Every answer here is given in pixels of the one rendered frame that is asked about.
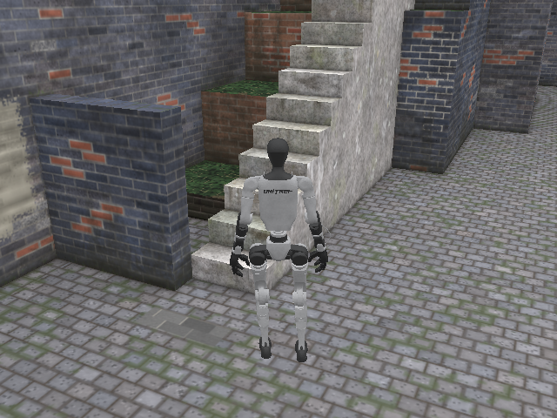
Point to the stairs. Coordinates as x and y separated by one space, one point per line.
336 109

